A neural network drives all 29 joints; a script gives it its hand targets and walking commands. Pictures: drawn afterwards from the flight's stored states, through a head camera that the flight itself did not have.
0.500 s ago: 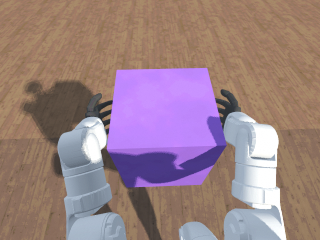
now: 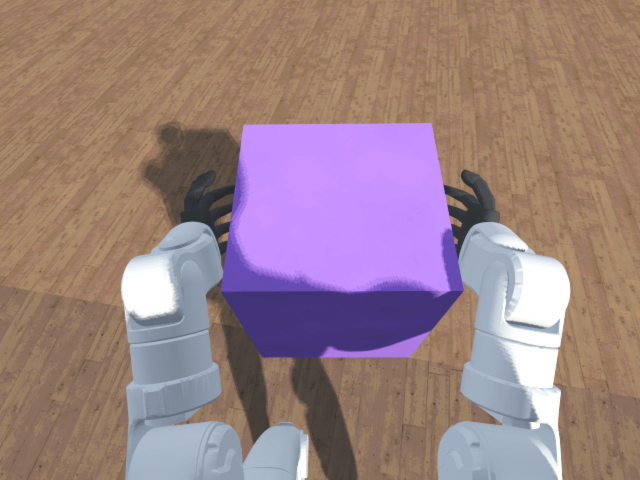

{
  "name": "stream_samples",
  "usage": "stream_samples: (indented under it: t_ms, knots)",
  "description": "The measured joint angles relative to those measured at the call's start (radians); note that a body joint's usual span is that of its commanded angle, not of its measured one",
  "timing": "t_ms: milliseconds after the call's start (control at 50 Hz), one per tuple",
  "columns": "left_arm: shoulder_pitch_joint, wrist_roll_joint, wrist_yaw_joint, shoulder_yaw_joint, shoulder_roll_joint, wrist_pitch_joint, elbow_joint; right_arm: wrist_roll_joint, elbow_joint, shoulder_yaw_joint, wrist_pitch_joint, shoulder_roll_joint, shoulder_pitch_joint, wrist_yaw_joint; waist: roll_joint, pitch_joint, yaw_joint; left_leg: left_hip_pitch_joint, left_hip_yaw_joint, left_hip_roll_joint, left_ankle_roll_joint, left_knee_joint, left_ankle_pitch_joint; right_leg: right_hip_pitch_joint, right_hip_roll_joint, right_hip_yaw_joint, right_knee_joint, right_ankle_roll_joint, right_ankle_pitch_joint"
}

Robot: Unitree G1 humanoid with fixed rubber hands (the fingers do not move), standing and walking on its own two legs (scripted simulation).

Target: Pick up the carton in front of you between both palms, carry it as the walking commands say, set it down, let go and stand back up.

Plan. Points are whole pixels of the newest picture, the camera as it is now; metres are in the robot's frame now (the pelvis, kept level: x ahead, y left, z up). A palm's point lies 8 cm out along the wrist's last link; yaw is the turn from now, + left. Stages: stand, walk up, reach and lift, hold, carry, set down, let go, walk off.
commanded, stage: carry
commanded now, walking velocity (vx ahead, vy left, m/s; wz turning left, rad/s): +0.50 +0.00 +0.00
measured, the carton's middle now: (336, 254) +0.37 +0.03 +0.07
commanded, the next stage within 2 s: none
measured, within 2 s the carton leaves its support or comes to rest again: neither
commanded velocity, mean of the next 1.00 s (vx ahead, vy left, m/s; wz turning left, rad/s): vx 0.50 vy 0.00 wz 0.00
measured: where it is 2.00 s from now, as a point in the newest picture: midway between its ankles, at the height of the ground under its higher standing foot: (337, 178)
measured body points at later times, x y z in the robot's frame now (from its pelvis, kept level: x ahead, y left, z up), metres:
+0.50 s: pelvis +0.32 +0.02 +0.04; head +0.33 +0.03 +0.49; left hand +0.68 +0.17 +0.20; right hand +0.68 -0.14 +0.20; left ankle +0.24 +0.12 -0.70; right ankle +0.46 -0.10 -0.63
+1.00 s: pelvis +0.65 +0.04 +0.07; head +0.64 +0.05 +0.52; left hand +1.01 +0.18 +0.23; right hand +0.99 -0.13 +0.24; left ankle +0.77 +0.11 -0.65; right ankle +0.52 -0.09 -0.62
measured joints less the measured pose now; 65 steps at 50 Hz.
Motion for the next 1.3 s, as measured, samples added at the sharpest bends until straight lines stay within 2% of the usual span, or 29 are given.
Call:
stream_samples:
  t_ms: [60,120,160,180,220,260,300,360,420,480,540,580,620,660,680,720,780,860,900,940,960,980,1000,1020,1060,1100,1140,1300]
  knots:
    - [-0.008,-0.004,0.000,-0.006,0.000,0.003,-0.021,0.007,-0.032,0.022,-0.002,-0.015,0.015,0.001,-0.011,-0.023,-0.017,0.002,0.019,0.018,-0.005,-0.234,0.040,0.086,-0.008,0.013,-0.060,0.020,-0.030]
    - [-0.009,0.011,-0.002,-0.007,0.003,0.025,-0.026,0.013,-0.017,0.039,0.013,-0.031,0.008,0.003,-0.040,-0.059,-0.056,0.089,0.081,0.000,0.003,-0.459,0.067,0.165,-0.043,0.031,-0.064,0.053,-0.095]
    - [-0.009,0.019,-0.007,0.003,0.021,0.042,-0.022,0.012,0.040,0.056,0.014,-0.037,-0.024,0.001,-0.066,-0.066,-0.108,0.153,0.124,-0.032,0.008,-0.488,0.068,0.141,-0.095,0.053,0.112,0.051,-0.153]
    - [-0.002,0.019,-0.008,0.010,0.028,0.047,-0.016,0.012,0.070,0.067,0.013,-0.040,-0.036,-0.003,-0.058,-0.066,-0.139,0.164,0.127,-0.037,0.006,-0.462,0.040,0.085,-0.090,0.086,0.274,0.055,-0.127]
    - [0.008,0.028,-0.010,0.026,0.020,0.060,0.002,0.019,0.107,0.074,0.023,-0.043,-0.033,-0.010,-0.033,-0.060,-0.187,0.207,0.118,-0.044,0.007,-0.474,0.001,-0.050,-0.045,0.139,0.590,0.044,-0.082]
    - [0.012,0.052,-0.012,0.050,-0.010,0.072,0.006,0.035,0.116,0.072,0.029,-0.047,-0.014,-0.019,-0.022,-0.049,-0.211,0.267,0.109,-0.048,0.002,-0.532,-0.002,-0.178,-0.016,0.146,0.775,0.032,-0.057]
    - [0.014,0.073,-0.014,0.070,-0.037,0.073,-0.009,0.060,0.113,0.066,0.024,-0.049,-0.006,-0.020,-0.023,-0.034,-0.220,0.329,0.105,-0.049,0.000,-0.593,-0.005,-0.282,-0.016,0.130,0.814,0.021,-0.024]
    - [0.017,0.087,-0.018,0.075,-0.054,0.058,-0.053,0.080,0.103,0.060,0.004,-0.054,-0.022,-0.022,-0.030,-0.014,-0.221,0.417,0.098,-0.050,-0.008,-0.674,-0.014,-0.397,-0.036,0.105,0.751,0.011,0.038]
    - [0.021,0.089,-0.022,0.060,-0.046,0.048,-0.094,0.094,0.091,0.062,-0.010,-0.060,-0.045,-0.022,-0.035,-0.016,-0.208,0.503,0.086,-0.048,-0.020,-0.739,-0.034,-0.461,-0.057,0.092,0.635,0.012,0.081]
    - [0.026,0.086,-0.024,0.045,-0.029,0.052,-0.109,0.090,0.091,0.067,-0.009,-0.058,-0.057,-0.020,-0.031,-0.047,-0.183,0.586,0.073,-0.037,-0.041,-0.792,-0.070,-0.453,-0.069,0.068,0.445,0.012,0.104]
    - [0.021,0.081,-0.024,0.033,-0.014,0.065,-0.080,0.068,0.100,0.068,0.010,-0.060,-0.059,-0.014,-0.005,-0.085,-0.137,0.657,0.059,-0.001,-0.071,-0.784,-0.140,-0.368,-0.048,0.003,0.254,0.002,0.097]
    - [-0.002,0.079,-0.022,0.020,-0.012,0.057,-0.018,0.059,0.111,0.059,0.025,-0.074,-0.055,-0.011,0.026,-0.087,-0.085,0.622,0.041,0.051,-0.071,-0.595,-0.191,-0.307,-0.012,-0.036,0.231,-0.013,0.074]
    - [-0.010,0.080,-0.014,0.005,-0.016,0.054,0.043,0.053,0.126,0.040,0.034,-0.079,-0.032,-0.005,0.012,-0.076,-0.036,0.485,-0.022,0.021,-0.060,-0.241,-0.136,-0.272,-0.010,-0.038,0.250,-0.026,0.031]
    - [0.012,0.072,-0.006,0.000,-0.018,0.056,0.061,0.037,0.133,0.014,0.042,-0.055,-0.016,-0.002,-0.002,-0.057,-0.004,0.340,-0.043,-0.019,-0.037,0.027,-0.109,-0.217,-0.006,-0.027,0.199,-0.029,0.028]
    - [0.024,0.060,-0.008,0.001,-0.016,0.054,0.057,0.026,0.129,0.000,0.041,-0.037,-0.014,-0.001,-0.005,-0.044,0.005,0.277,-0.041,-0.031,-0.026,0.094,-0.089,-0.186,-0.004,-0.021,0.165,-0.027,0.032]
    - [0.038,0.039,-0.006,0.000,-0.011,0.041,0.035,0.007,0.097,-0.020,0.032,-0.004,-0.009,0.000,-0.004,-0.016,0.012,0.177,-0.030,-0.034,-0.012,0.110,-0.054,-0.122,-0.003,-0.010,0.096,-0.019,0.035]
    - [0.026,0.010,-0.006,0.004,-0.007,0.007,0.010,-0.002,0.033,-0.014,0.006,0.011,-0.001,0.003,0.000,0.005,0.009,0.066,-0.011,-0.015,-0.007,0.001,0.000,-0.041,-0.004,-0.001,0.013,-0.010,0.030]
    - [0.011,0.000,-0.009,-0.003,-0.005,-0.013,-0.010,0.000,-0.019,0.021,-0.013,-0.007,0.026,0.006,-0.004,-0.013,-0.012,0.043,0.011,0.008,-0.017,-0.311,0.076,0.070,-0.009,0.011,-0.076,0.010,0.003]
    - [0.009,0.006,-0.010,-0.009,-0.008,-0.004,-0.023,0.006,-0.033,0.033,-0.006,-0.019,0.033,0.006,-0.012,-0.030,-0.032,0.083,0.040,0.008,-0.016,-0.470,0.131,0.127,-0.018,0.017,-0.097,0.028,-0.027]
    - [0.012,0.016,-0.010,-0.012,-0.010,0.009,-0.034,0.015,-0.028,0.041,0.006,-0.033,0.025,0.006,-0.014,-0.041,-0.068,0.155,0.081,-0.005,-0.013,-0.592,0.185,0.169,-0.032,0.018,-0.065,0.053,-0.026]
    - [0.013,0.024,-0.010,-0.011,-0.009,0.017,-0.036,0.020,-0.012,0.046,0.013,-0.042,0.013,0.006,-0.007,-0.041,-0.093,0.212,0.100,-0.015,-0.007,-0.643,0.187,0.170,-0.040,0.017,0.002,0.069,0.031]
    - [0.010,0.029,-0.011,-0.009,-0.003,0.028,-0.034,0.023,0.011,0.052,0.020,-0.049,-0.002,0.005,-0.004,-0.045,-0.118,0.255,0.109,-0.022,0.016,-0.667,0.208,0.152,-0.051,0.021,0.114,0.071,0.053]
    - [0.006,0.031,-0.011,-0.006,0.005,0.037,-0.027,0.026,0.035,0.061,0.023,-0.056,-0.014,0.002,0.001,-0.052,-0.144,0.265,0.113,-0.020,0.042,-0.646,0.282,0.113,-0.049,0.042,0.255,0.068,0.035]
    - [0.005,0.033,-0.012,-0.004,0.012,0.046,-0.015,0.031,0.058,0.068,0.023,-0.060,-0.017,-0.001,-0.004,-0.059,-0.163,0.268,0.118,-0.026,0.059,-0.605,0.275,0.058,-0.041,0.081,0.404,0.065,0.015]
    - [0.008,0.046,-0.010,0.011,0.006,0.071,0.005,0.043,0.097,0.072,0.030,-0.061,-0.008,-0.013,-0.013,-0.070,-0.186,0.304,0.118,-0.040,0.066,-0.590,0.200,-0.056,-0.020,0.129,0.622,0.049,0.012]
    - [0.008,0.068,-0.008,0.035,-0.015,0.091,0.014,0.062,0.124,0.067,0.038,-0.062,-0.003,-0.018,-0.023,-0.071,-0.192,0.357,0.119,-0.050,0.060,-0.627,0.163,-0.156,-0.021,0.134,0.689,0.037,0.052]
    - [0.008,0.086,-0.008,0.052,-0.031,0.094,0.012,0.071,0.145,0.059,0.033,-0.062,-0.010,-0.020,-0.032,-0.065,-0.190,0.412,0.120,-0.059,0.055,-0.680,0.155,-0.235,-0.037,0.121,0.658,0.035,0.115]
    - [0.062,0.104,-0.020,0.053,-0.042,0.034,0.025,0.040,0.198,0.031,-0.036,-0.024,0.004,-0.002,-0.027,-0.067,-0.153,0.644,0.089,-0.066,0.036,-0.892,0.108,-0.378,-0.066,0.069,0.324,0.055,0.296]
